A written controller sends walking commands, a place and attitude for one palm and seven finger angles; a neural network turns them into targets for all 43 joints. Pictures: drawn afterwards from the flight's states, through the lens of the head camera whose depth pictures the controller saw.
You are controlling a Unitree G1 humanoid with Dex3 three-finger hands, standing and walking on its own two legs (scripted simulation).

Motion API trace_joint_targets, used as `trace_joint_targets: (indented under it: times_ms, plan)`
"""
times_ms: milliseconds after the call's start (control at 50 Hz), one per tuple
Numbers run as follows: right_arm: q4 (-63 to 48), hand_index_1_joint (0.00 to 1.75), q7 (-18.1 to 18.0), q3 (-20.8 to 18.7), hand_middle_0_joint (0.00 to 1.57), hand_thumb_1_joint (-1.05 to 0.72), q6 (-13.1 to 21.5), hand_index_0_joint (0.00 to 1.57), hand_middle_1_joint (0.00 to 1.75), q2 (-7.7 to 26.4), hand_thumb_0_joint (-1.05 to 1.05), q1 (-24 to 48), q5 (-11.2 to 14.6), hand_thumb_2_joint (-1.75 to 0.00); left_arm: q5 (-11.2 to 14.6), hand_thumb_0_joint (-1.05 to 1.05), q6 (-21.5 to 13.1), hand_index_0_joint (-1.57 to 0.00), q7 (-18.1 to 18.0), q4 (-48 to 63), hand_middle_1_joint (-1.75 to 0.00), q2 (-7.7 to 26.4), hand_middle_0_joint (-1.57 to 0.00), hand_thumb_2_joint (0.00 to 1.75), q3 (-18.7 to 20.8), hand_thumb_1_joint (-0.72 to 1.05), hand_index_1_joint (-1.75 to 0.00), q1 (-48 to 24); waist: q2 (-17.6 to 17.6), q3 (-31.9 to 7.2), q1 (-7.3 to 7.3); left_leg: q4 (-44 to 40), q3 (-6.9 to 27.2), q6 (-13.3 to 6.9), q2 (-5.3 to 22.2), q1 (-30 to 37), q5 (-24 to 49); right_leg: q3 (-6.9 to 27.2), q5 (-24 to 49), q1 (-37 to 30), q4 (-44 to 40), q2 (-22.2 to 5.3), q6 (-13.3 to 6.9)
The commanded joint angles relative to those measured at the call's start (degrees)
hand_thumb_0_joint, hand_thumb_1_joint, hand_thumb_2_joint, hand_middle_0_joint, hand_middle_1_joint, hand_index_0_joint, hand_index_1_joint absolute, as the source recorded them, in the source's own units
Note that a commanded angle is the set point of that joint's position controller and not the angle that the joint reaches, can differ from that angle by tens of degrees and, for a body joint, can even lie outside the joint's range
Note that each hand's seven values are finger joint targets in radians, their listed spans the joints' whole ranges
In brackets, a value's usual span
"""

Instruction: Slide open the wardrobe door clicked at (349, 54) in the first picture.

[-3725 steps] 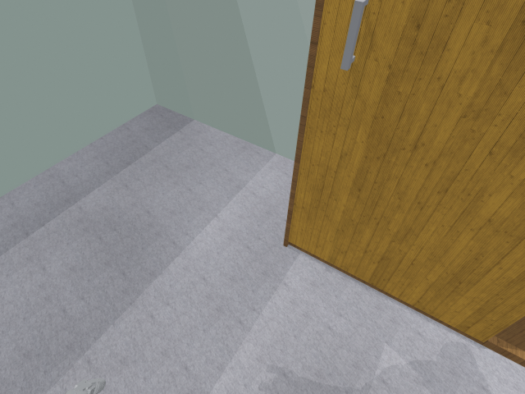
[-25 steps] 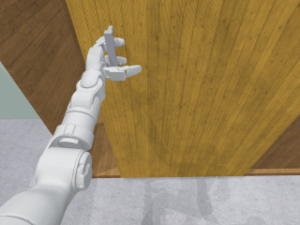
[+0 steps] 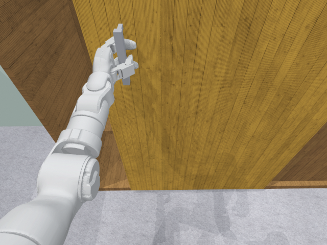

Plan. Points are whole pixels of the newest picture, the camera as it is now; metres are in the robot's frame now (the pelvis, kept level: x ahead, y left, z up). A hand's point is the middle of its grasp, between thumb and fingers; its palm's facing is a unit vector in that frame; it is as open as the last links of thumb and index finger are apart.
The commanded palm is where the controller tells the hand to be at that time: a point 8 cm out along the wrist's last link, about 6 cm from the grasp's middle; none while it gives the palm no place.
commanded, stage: grip the handle and tug to test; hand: left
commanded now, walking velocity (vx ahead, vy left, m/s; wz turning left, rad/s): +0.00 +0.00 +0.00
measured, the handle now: (123, 55) +0.52 +0.11 +0.21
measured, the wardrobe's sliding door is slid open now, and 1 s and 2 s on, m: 0.23 0.23 0.23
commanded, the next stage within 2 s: tug the door sideways, standing still in 0.56 s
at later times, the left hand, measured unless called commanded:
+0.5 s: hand (131, 67) +0.47 +0.08 +0.21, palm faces -0.01 -1.00 +0.02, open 5.3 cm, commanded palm +0.43 +0.13 +0.21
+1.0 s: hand (131, 67) +0.47 +0.08 +0.21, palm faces +0.05 -1.00 -0.02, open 5.4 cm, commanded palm +0.45 +0.09 +0.21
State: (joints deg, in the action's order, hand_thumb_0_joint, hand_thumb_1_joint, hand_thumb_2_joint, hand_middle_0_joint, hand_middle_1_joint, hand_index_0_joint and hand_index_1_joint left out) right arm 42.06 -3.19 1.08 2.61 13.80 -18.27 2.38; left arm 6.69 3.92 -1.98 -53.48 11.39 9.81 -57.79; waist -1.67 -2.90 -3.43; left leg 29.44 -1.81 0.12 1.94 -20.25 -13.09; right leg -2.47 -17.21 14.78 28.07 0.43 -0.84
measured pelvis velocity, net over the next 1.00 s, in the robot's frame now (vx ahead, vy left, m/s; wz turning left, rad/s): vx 0.03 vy -0.01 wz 0.03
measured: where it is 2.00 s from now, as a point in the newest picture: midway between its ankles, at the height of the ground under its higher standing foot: outside the picture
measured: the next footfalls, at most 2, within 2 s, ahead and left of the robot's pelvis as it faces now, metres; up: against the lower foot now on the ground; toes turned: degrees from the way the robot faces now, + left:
none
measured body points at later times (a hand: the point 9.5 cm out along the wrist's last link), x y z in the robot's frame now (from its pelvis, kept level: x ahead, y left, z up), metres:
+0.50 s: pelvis +0.01 +0.00 +0.00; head +0.02 -0.01 +0.45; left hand +0.47 +0.14 +0.21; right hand +0.07 -0.26 -0.12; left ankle +0.02 +0.12 -0.74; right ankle -0.03 -0.11 -0.74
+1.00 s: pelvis +0.03 -0.01 +0.00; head +0.04 -0.02 +0.45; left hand +0.46 +0.13 +0.21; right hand +0.18 -0.24 -0.11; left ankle +0.02 +0.12 -0.74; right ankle -0.03 -0.11 -0.74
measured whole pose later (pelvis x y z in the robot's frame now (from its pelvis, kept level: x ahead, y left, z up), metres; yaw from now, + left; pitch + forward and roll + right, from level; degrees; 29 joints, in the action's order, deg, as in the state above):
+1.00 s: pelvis +0.03 -0.01 +0.00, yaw +2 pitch +4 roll +0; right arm 39.1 -2.7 0.3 -0.4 13.2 -12.1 1.9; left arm 7.0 15.5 -7.0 -33.3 6.2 5.3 -48.8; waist -2.2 -3.4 0.2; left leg 28.0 -0.4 0.7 1.1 -16.9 -14.6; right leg -3.8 -19.3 10.8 26.6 -0.1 -1.2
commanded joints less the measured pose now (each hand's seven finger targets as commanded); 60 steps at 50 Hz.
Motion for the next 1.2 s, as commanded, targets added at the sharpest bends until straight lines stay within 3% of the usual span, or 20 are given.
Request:
trace_joint_targets:
  times_ms: [0, 120, 160, 180, 220, 280, 320, 360, 400, 440, 500, 520, 600, 640, 680, 720, 740, 840, 900, 1180]
  plan:
    - [-5.56, 0.30, -0.41, -2.74, 0.20, -0.90, 2.21, 0.20, 0.30, 7.57, 0.00, -1.13, -0.38, -0.90, 0.19, 0.00, -5.16, -0.45, -0.69, 11.59, -1.40, 10.68, -0.45, 0.90, 2.30, 0.90, -1.40, -33.41, 4.06, -18.17, -1.37, -1.09, 1.61, -2.70, -1.69, 13.38, 12.09, 0.75, 18.52, 0.95, -3.73, 1.10, 0.09]
    - [-5.55, 0.30, -0.15, -2.77, 0.20, -0.90, 2.73, 0.20, 0.30, 7.37, 0.00, -1.36, -0.27, -0.90, -0.19, 0.00, -6.57, -0.45, -0.32, 11.39, -1.40, 9.34, -0.45, 0.90, 0.76, 0.90, -1.40, -34.59, 2.05, -18.14, -1.81, -0.83, 1.55, -2.56, -1.60, 13.84, 11.50, 0.77, 17.78, 2.12, -3.57, 1.22, 0.00]
    - [-5.67, 0.30, -0.07, -2.74, 0.20, -0.90, 2.81, 0.20, 0.30, 7.43, 0.00, -1.44, -0.18, -0.90, 0.17, 0.00, -6.40, -0.45, -0.12, 10.34, -1.40, 9.59, -0.45, 0.90, 1.36, 0.90, -1.40, -32.32, 3.57, -17.73, -1.35, -0.85, 1.41, -2.61, -1.61, 12.90, 11.22, 0.83, 18.05, 1.64, -3.63, 1.29, 0.04]
    - [-5.74, 0.30, -0.16, -2.91, 0.20, -0.90, 2.61, 0.20, 0.30, 7.85, 0.00, -1.82, -0.33, -0.90, 0.11, 0.00, -6.50, -0.45, -0.17, 10.13, -1.40, 11.30, -0.45, 0.90, 2.81, 0.90, -1.40, -30.81, 4.13, -18.50, -0.67, -1.05, 1.36, -2.59, -1.66, 12.37, 11.35, 0.65, 17.93, 0.07, -3.59, 1.17, -0.05]
    - [-6.29, 0.30, -0.05, -2.81, 0.20, -0.90, 2.81, 0.20, 0.30, 7.51, 0.00, -0.89, -0.01, -0.90, 0.36, 0.00, -6.48, -0.45, 0.22, 12.09, -1.40, 9.79, -0.45, 0.90, 1.36, 0.90, -1.40, -31.72, 3.23, -18.47, -1.08, -1.05, 1.08, -2.73, -1.76, 12.78, 11.05, 1.00, 18.58, 0.56, -3.63, 1.27, 0.07]
    - [-6.98, 0.30, -0.01, -3.07, 0.20, -0.90, 2.73, 0.20, 0.30, 7.71, 0.00, -0.79, 0.03, -0.90, 0.59, 0.00, -6.42, -0.45, 0.41, 13.86, -1.40, 11.32, -0.45, 0.90, 3.12, 0.90, -1.40, -26.94, 3.99, -20.20, 0.44, -1.33, 0.89, -2.70, -1.63, 13.02, 12.87, 0.73, 20.03, -2.14, -3.38, 1.28, -0.16]
    - [-7.81, 0.30, 0.27, -2.88, 0.20, -0.90, 2.96, 0.20, 0.30, 7.17, 0.00, 0.34, 0.32, -0.90, 0.94, 0.00, -6.04, -0.45, 0.72, 17.22, -1.40, 8.51, -0.45, 0.90, 1.13, 0.90, -1.40, -25.39, 2.48, -20.38, 0.74, -1.37, 0.67, -2.56, -1.60, 14.14, 14.08, 0.68, 21.34, -2.08, -3.29, 1.48, -0.26]
    - [-7.96, 0.30, 0.32, -3.05, 0.20, -0.90, 2.91, 0.20, 0.30, 7.29, 0.00, 0.40, 0.36, -0.90, 1.05, 0.00, -5.19, -0.45, 0.69, 18.20, -1.40, 9.01, -0.45, 0.90, 1.87, 0.90, -1.40, -23.07, 4.47, -19.65, 1.00, -1.47, 0.45, -2.70, -1.45, 13.99, 14.67, 0.54, 22.28, -2.56, -3.48, 1.63, -0.18]
    - [-9.08, 0.30, 0.59, -3.21, 0.20, -0.90, 2.79, 0.20, 0.30, 7.26, 0.00, 1.38, 0.48, -0.90, 1.07, 0.00, -4.84, -0.45, 0.61, 23.28, -1.40, 8.37, -0.45, 0.90, 1.43, 0.90, -1.40, -21.14, 2.94, -21.11, 1.88, -1.72, 0.40, -2.62, -1.35, 15.44, 17.02, 0.40, 23.94, -3.93, -3.22, 1.62, -0.39]
    - [-9.81, 0.30, 0.81, -3.27, 0.20, -0.90, 2.91, 0.20, 0.30, 6.96, 0.00, 2.58, 0.43, -0.90, 1.40, 0.00, -3.77, -0.45, 0.63, 27.33, -1.40, 8.13, -0.45, 0.90, 2.03, 0.90, -1.40, -17.25, 1.92, -22.48, 2.90, -1.35, -0.16, -2.65, -1.41, 16.72, 19.98, 0.52, 27.21, -5.40, -2.97, 1.63, -0.43]
    - [-10.73, 0.30, 0.83, -3.33, 0.20, -0.90, 2.12, 0.20, 0.30, 7.19, 0.00, 3.49, 0.36, -0.90, 1.71, 0.00, -1.67, -0.45, 0.69, 31.90, -1.40, 10.25, -0.45, 0.90, 4.30, 0.90, -1.40, -12.29, 4.71, -22.80, 3.92, -1.79, -0.64, -2.84, -1.50, 16.12, 22.83, 0.38, 31.92, -9.07, -2.76, 1.55, -0.29]
    - [-11.49, 0.30, 0.95, -3.37, 0.20, -0.90, 1.95, 0.20, 0.30, 6.92, 0.00, 4.32, 0.42, -0.90, 1.73, 0.00, -0.84, -0.45, 0.92, 34.78, -1.40, 9.29, -0.45, 0.90, 3.62, 0.90, -1.40, -9.86, 3.92, -23.44, 4.31, -1.56, -1.08, -2.86, -1.60, 16.63, 24.67, 0.55, 34.45, -10.09, -2.44, 1.47, -0.20]
    - [-12.32, 0.30, 0.92, -3.22, 0.20, -0.90, 0.62, 0.20, 0.30, 6.67, 0.00, 5.94, 0.44, -0.90, 1.54, 0.00, 3.05, -0.45, 0.62, 40.45, -1.40, 9.65, -0.45, 0.90, 3.97, 0.90, -1.40, -6.52, 2.12, -22.27, 4.61, -1.23, -1.47, -2.81, -1.58, 17.85, 28.97, 0.43, 38.88, -11.13, -2.51, 1.22, -0.11]
    - [-12.90, 0.30, 0.88, -3.16, 0.20, -0.90, 0.06, 0.20, 0.30, 6.37, 0.00, 6.99, 0.41, -0.90, 1.99, 0.00, 5.27, -0.45, 0.57, 42.57, -1.40, 8.20, -0.45, 0.90, 3.58, 0.90, -1.40, -3.62, 2.59, -21.66, 4.69, -1.16, -1.61, -2.75, -1.57, 18.28, 30.04, 0.37, 40.44, -11.41, -2.57, 1.19, 0.04]
    - [-11.60, 0.30, 0.07, -3.15, 0.20, -0.90, -0.93, 0.20, 0.30, 6.80, 0.00, 6.23, 0.26, -0.90, 1.81, 0.00, 7.07, -0.45, 0.06, 40.69, -1.40, 7.72, -0.45, 0.90, 1.66, 0.90, -1.40, -11.52, 4.31, -19.48, 2.42, -1.19, -1.49, -2.80, -1.59, 18.19, 28.72, 0.29, 39.52, -10.17, -3.40, 1.13, 0.28]
    - [-10.37, 0.30, -0.31, -3.07, 0.20, -0.90, -1.24, 0.20, 0.30, 6.44, 0.00, 5.68, 0.14, -0.90, 1.22, 0.00, 8.41, -0.45, -0.77, 39.16, -1.40, 5.16, -0.45, 0.90, -1.10, 0.90, -1.40, -18.93, 3.10, -17.57, 0.26, -0.45, -0.81, -2.86, -1.52, 18.89, 28.54, 0.32, 38.06, -6.16, -3.46, 1.38, 0.33]
    - [-10.15, 0.30, -0.33, -3.10, 0.20, -0.90, -1.24, 0.20, 0.30, 6.06, 0.00, 5.55, 0.06, -0.90, 1.04, 0.00, 9.03, -0.45, -1.21, 38.36, -1.40, 2.20, -0.45, 0.90, -2.91, 0.90, -1.40, -19.75, 2.36, -17.66, -0.11, 0.06, -0.57, -2.85, -1.61, 19.44, 29.10, 0.22, 37.62, -4.78, -3.24, 1.46, 0.34]
    - [-8.78, 0.30, -0.13, -3.21, 0.20, -0.90, -1.46, 0.20, 0.30, 5.67, 0.00, 4.96, -0.61, -0.90, 1.02, 0.00, 9.10, -0.45, -2.72, 37.37, -1.40, -3.44, -0.45, 0.90, -6.68, 0.90, -1.40, -22.16, 1.20, -22.28, -0.93, 1.49, 0.87, -2.46, -1.65, 23.28, 34.00, -0.14, 38.19, -3.47, -1.88, 1.20, 0.13]
    - [-8.56, 0.30, 0.05, -3.18, 0.20, -0.90, -1.39, 0.20, 0.30, 5.71, 0.00, 5.01, -0.81, -0.90, 1.12, 0.00, 7.60, -0.45, -2.59, 35.19, -1.40, -5.75, -0.45, 0.90, -8.82, 0.90, -1.40, -22.73, 3.77, -22.36, -1.27, 1.47, 1.53, -2.68, -1.76, 23.44, 32.87, -0.30, 36.80, -2.93, -1.84, 1.26, 0.20]
    - [-6.21, 0.30, 1.27, -2.93, 0.20, -0.90, 1.67, 0.20, 0.30, 5.33, 0.00, 4.33, -0.61, -0.90, 2.20, 0.00, 1.58, -0.45, -1.75, 29.18, -1.40, -14.54, -0.45, 0.90, -17.43, 0.90, -1.40, -32.59, 1.42, -22.00, -2.91, 1.79, 4.02, -2.01, -1.76, 24.13, 25.04, -1.02, 27.71, 2.39, -1.47, 1.55, -0.34]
